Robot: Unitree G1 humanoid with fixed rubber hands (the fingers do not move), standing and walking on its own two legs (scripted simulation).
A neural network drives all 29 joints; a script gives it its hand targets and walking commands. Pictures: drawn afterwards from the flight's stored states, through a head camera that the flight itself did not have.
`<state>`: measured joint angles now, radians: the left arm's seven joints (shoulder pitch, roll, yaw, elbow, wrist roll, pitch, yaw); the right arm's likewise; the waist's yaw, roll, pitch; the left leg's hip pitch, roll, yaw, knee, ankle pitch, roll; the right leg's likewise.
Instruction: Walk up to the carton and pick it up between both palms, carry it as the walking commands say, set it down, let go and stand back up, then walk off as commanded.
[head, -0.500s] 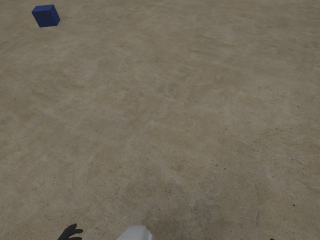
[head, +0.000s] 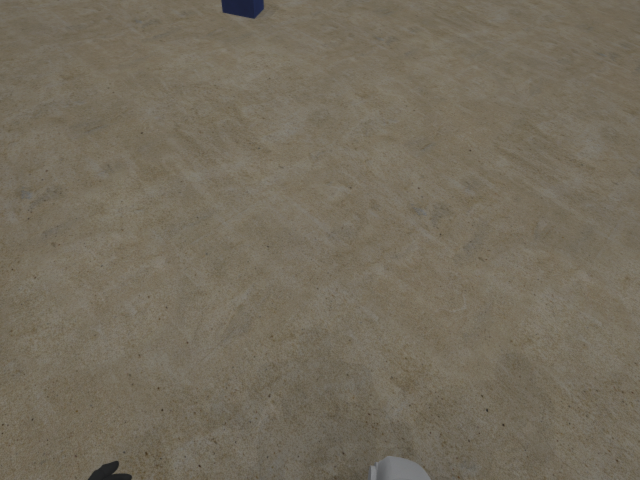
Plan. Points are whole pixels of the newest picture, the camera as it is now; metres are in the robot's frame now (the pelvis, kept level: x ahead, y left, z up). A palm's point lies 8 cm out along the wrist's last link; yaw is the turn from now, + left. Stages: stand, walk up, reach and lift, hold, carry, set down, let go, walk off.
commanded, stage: walk up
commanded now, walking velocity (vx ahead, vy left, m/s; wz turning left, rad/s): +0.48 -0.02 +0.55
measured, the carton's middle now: out of the picture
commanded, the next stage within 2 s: none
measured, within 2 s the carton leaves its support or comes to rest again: neither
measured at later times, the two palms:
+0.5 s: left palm (158, 431) +0.19 +0.23 -0.12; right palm (480, 316) +0.40 -0.28 -0.13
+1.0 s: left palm (134, 242) +0.52 +0.37 -0.13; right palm (417, 256) +0.51 -0.17 -0.11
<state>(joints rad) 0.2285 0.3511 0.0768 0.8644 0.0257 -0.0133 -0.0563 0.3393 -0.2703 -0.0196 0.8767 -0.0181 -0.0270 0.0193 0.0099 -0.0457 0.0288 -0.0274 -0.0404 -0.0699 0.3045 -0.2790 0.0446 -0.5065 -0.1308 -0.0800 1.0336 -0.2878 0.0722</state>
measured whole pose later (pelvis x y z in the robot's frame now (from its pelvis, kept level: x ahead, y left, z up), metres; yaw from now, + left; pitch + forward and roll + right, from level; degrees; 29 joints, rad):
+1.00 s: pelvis +0.49 +0.10 +0.01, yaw +18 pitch +0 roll -1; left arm 0.14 0.24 0.10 0.95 0.05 -0.02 -0.04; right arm 0.39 -0.23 -0.06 1.11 0.00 -0.11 0.01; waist -0.07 -0.04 0.09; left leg -0.07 -0.04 0.10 0.23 -0.17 0.08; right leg -0.60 -0.15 -0.05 1.01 -0.23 0.05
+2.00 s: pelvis +0.97 +0.27 -0.01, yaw +21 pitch +0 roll +0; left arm 0.47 0.19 0.04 1.09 0.02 -0.07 0.02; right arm 0.12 -0.22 -0.06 0.95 -0.05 -0.10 0.01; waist 0.05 0.00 0.07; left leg -0.33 0.01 0.14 0.54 -0.23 0.06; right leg -0.24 -0.06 -0.05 1.09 -0.46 -0.02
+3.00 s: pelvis +1.42 +0.43 -0.01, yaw +25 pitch +1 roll -1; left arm 0.53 0.17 0.04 1.07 0.04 -0.08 0.01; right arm 0.01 -0.19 -0.06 0.93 -0.02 -0.03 0.02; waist 0.07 0.05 0.03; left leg -0.47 0.07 0.09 0.56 -0.17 -0.01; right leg 0.05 0.00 -0.15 0.26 -0.33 -0.01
